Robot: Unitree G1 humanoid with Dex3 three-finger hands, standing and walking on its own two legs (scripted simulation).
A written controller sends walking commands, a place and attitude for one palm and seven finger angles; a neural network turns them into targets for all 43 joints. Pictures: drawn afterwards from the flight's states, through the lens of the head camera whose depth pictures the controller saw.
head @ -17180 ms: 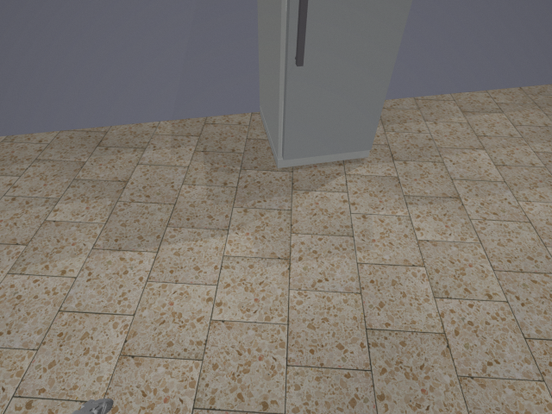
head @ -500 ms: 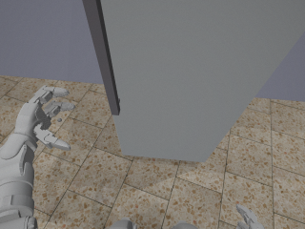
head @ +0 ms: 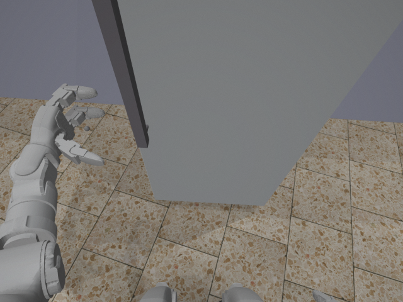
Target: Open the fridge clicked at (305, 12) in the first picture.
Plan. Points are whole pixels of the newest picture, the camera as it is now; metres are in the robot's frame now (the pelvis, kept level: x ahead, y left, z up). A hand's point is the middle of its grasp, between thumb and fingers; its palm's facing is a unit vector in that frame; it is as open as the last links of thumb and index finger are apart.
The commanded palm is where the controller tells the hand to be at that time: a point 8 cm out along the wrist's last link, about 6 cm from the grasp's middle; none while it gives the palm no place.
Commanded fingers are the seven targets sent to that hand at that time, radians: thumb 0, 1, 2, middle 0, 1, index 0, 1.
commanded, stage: move the hooked fingers beside the handle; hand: left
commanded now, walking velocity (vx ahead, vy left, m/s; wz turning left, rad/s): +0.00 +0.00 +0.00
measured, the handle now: (128, 72) +0.53 +0.15 +0.13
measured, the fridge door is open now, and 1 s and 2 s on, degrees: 0 0 0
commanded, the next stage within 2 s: feel for the door with the fingertips in 1.08 s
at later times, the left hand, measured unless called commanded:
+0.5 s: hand (94, 114) +0.47 +0.22 +0.08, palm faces -0.06 -1.00 -0.01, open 14.0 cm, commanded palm +0.44 +0.27 +0.07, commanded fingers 0.00 -0.50 0.30 -0.30 -1.20 -0.30 -1.20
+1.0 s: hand (97, 119) +0.45 +0.21 +0.07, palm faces -0.07 -1.00 -0.01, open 14.0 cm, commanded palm +0.43 +0.26 +0.07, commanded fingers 0.00 -0.50 0.30 -0.30 -1.20 -0.30 -1.20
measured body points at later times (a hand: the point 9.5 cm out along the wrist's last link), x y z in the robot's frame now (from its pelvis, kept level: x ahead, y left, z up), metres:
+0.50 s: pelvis +0.00 -0.01 -0.01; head +0.11 +0.00 +0.43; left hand +0.46 +0.27 +0.08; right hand +0.03 -0.28 -0.11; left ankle +0.02 +0.09 -0.69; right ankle +0.02 -0.12 -0.69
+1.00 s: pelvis +0.00 +0.00 -0.01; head +0.10 +0.02 +0.43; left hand +0.45 +0.27 +0.08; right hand +0.08 -0.26 -0.11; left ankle +0.02 +0.09 -0.69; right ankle +0.02 -0.12 -0.69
